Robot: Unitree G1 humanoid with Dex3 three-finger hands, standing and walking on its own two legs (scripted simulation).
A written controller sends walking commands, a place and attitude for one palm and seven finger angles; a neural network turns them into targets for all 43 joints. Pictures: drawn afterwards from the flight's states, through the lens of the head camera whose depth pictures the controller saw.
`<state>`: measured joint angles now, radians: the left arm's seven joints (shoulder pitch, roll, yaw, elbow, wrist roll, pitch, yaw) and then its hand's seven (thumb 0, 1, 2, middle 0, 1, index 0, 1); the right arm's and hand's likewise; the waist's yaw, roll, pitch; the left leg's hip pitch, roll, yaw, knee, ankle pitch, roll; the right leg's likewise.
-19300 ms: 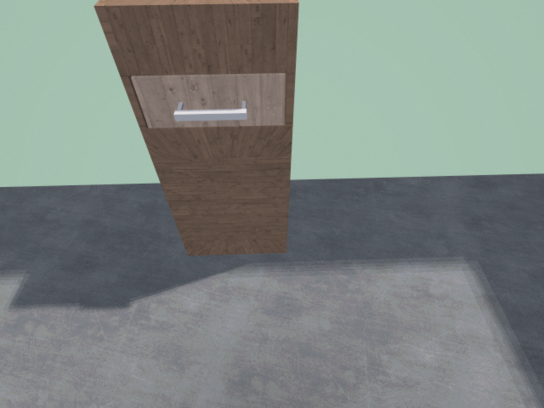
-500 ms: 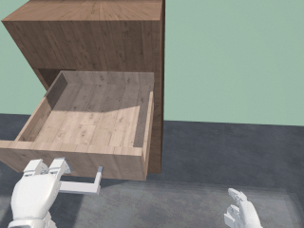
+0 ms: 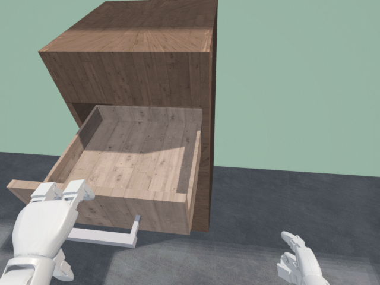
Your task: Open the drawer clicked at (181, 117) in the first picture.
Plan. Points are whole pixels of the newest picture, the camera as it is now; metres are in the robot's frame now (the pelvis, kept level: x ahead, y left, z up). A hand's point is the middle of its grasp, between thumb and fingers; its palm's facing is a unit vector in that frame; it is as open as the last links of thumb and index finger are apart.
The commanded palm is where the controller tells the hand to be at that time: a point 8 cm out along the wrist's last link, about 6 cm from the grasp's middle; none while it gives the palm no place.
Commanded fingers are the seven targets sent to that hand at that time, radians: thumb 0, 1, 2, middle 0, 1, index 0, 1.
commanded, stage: lift the hand off the handle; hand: left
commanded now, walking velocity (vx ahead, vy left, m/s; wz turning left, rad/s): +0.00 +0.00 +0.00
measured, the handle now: (97, 226) +0.22 +0.25 +0.00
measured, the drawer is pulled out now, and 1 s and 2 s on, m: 0.30 0.30 0.30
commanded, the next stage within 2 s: draw the hand back to the body in 0.60 s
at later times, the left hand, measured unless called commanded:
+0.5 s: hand (45, 213) +0.17 +0.26 +0.15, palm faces +0.11 -0.03 -0.99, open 13.8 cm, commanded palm +0.14 +0.25 +0.20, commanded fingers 0.00 -0.50 0.30 -0.30 -1.20 -0.30 -1.20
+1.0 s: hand (42, 214) +0.17 +0.27 +0.15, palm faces +0.09 -0.04 -1.00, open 13.8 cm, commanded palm +0.14 +0.26 +0.20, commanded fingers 0.00 -0.50 0.30 -0.30 -1.20 -0.30 -1.20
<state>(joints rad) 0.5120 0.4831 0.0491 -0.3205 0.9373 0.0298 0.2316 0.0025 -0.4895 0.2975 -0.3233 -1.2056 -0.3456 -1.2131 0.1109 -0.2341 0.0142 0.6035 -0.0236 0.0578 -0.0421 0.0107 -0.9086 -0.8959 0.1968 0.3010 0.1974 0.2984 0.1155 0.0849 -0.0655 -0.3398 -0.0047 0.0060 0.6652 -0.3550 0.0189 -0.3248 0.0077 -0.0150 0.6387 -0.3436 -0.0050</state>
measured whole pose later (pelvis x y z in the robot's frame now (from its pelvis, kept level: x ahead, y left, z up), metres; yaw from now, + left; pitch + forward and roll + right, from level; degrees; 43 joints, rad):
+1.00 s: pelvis -0.01 +0.00 +0.02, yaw +1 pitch -3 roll -1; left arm 0.42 0.59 0.15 -0.42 0.81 0.02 0.02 0.00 -0.49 0.30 -0.32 -1.21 -0.32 -1.20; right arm 0.10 -0.25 0.03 0.63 0.00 0.05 -0.03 0.01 -0.91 -0.90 0.20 0.30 0.20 0.30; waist 0.13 0.11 0.01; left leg -0.18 -0.01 -0.01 0.48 -0.25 0.01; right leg -0.15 0.01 -0.03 0.44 -0.24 -0.01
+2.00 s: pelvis +0.02 -0.02 +0.02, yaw +1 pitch -3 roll +0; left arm 0.55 0.32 0.29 -0.47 -0.06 -0.10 0.10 0.01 0.42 0.69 -0.25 -0.61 -0.25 -0.61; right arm 0.19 -0.22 0.00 0.64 -0.01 -0.14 -0.07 0.01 -0.91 -0.90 0.20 0.30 0.20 0.30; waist 0.07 0.07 0.01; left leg -0.10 0.02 -0.01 0.43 -0.27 -0.01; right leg -0.08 0.03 -0.03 0.39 -0.25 -0.03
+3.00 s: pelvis -0.06 +0.00 +0.00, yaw +1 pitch +1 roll +0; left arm 0.64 0.38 0.38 -0.63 -0.02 -0.18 0.16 0.02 0.89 0.90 -0.21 -0.31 -0.21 -0.30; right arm 0.18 -0.18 0.01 0.53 -0.03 -0.11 -0.07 0.01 -0.91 -0.90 0.20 0.30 0.20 0.30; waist 0.01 -0.02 0.03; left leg -0.38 -0.02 0.00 0.59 -0.22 0.02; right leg -0.37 0.00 -0.01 0.62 -0.29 -0.01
